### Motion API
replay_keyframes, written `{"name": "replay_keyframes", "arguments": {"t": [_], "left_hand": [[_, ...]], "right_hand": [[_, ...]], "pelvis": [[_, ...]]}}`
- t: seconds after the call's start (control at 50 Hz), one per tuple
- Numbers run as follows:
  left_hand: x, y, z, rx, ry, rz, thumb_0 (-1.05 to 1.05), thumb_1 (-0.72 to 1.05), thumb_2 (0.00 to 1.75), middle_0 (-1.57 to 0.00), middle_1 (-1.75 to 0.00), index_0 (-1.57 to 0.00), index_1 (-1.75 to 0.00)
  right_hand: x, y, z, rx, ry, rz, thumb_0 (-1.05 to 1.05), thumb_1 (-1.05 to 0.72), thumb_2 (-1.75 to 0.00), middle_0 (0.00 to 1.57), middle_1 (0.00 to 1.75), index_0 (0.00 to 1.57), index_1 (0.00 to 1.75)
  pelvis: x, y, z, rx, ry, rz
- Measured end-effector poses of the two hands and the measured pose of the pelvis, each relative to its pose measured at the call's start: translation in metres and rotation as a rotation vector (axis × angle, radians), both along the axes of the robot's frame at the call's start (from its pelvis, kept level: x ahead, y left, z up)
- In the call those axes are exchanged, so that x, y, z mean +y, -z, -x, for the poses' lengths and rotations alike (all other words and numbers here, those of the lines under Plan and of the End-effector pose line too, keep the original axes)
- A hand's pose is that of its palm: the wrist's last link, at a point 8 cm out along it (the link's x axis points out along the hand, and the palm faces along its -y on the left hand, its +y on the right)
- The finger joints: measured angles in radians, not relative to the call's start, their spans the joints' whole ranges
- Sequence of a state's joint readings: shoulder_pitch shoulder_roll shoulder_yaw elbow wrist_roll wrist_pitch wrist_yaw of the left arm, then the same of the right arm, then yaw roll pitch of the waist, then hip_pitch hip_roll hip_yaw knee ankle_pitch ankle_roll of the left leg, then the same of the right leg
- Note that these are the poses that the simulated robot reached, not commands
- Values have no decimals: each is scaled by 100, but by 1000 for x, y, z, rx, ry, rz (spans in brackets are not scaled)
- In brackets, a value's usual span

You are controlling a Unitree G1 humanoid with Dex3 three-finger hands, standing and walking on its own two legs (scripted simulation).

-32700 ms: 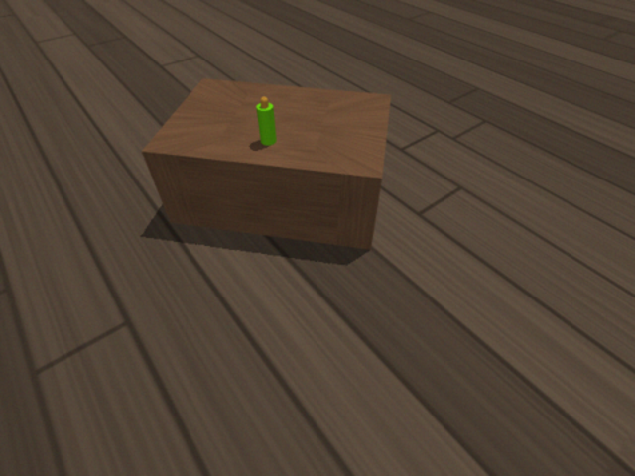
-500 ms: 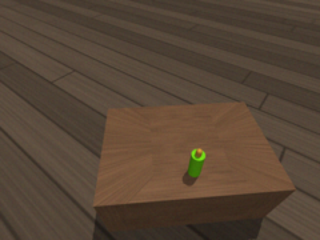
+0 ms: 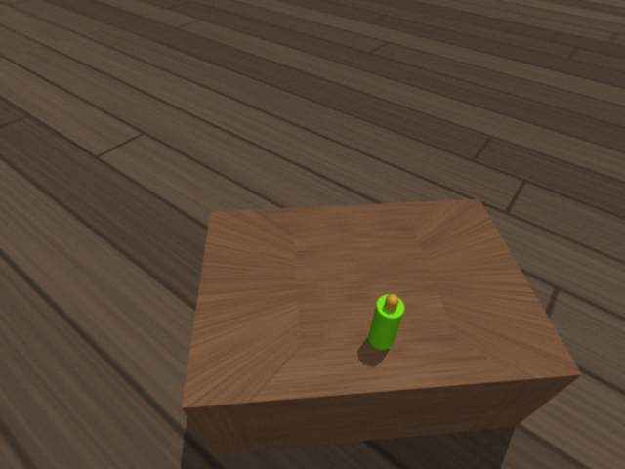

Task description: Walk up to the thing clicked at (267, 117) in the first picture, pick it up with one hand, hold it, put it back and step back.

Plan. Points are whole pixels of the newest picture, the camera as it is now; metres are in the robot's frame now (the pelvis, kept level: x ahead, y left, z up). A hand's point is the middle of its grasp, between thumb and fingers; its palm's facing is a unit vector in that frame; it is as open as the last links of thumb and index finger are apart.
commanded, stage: stand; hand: right
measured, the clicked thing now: (386, 319) +0.52 -0.17 -0.30
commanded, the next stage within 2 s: step back in 1.44 s
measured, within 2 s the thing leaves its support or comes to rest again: neither
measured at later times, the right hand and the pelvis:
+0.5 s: hand out of the picture +0.07 -0.25 -0.16, palm faces -0.01 +0.94 -0.34, open 7.3 cm; pelvis +0.01 +0.00 +0.00, yaw +0 degrees
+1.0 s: hand out of the picture +0.08 -0.26 -0.16, palm faces -0.03 +0.94 -0.34, open 7.3 cm; pelvis +0.01 -0.01 +0.00, yaw +1 degrees
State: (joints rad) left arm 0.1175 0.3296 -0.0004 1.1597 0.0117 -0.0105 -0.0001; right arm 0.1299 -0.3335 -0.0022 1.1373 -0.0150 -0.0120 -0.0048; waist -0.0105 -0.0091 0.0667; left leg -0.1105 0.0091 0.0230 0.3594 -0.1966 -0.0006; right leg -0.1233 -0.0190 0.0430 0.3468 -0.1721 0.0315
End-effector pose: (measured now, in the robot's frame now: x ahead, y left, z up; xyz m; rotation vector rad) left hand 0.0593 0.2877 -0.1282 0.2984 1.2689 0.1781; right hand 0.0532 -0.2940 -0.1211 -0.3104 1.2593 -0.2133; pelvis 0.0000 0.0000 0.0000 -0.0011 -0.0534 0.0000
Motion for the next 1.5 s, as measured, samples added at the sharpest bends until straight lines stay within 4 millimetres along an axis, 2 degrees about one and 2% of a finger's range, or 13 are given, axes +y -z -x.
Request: {"name": "replay_keyframes", "arguments": {"t": [0.36, 0.78, 1.16, 1.44, 1.5], "left_hand": [[4, -7, -18, -36, -2, -18, 1, 91, 90, -20, -30, -20, -30], [1, -5, -1, 11, -12, -18, 1, 91, 90, -20, -30, -20, -30], [-1, -10, -23, -41, -13, -19, 1, 91, 90, -20, -30, -20, -30], [-1, -11, -18, -32, -22, -27, 1, 91, 90, -20, -30, -20, -30], [2, -9, -16, -36, -43, -30, 1, 91, 90, -20, -30, -20, -30]], "right_hand": [[-2, -1, -15, -18, -2, -3, 0, -91, -89, 20, 30, 21, 30], [-7, 1, -4, 31, 2, -9, 0, -91, -89, 20, 30, 21, 30], [-8, -1, -29, -14, -23, -6, 0, -91, -89, 20, 30, 21, 30], [-10, 0, -31, -12, -29, -11, 0, -91, -89, 20, 30, 21, 30], [-13, 1, -31, -8, -23, -12, 0, -91, -89, 20, 30, 21, 30]], "pelvis": [[-1, -1, -8, -1, -6, -1], [-6, -2, -7, 15, -14, -1], [-8, -2, -15, 16, -22, -1], [-10, -2, -15, 15, -25, -1], [-11, 0, -9, 22, -27, 2]]}}
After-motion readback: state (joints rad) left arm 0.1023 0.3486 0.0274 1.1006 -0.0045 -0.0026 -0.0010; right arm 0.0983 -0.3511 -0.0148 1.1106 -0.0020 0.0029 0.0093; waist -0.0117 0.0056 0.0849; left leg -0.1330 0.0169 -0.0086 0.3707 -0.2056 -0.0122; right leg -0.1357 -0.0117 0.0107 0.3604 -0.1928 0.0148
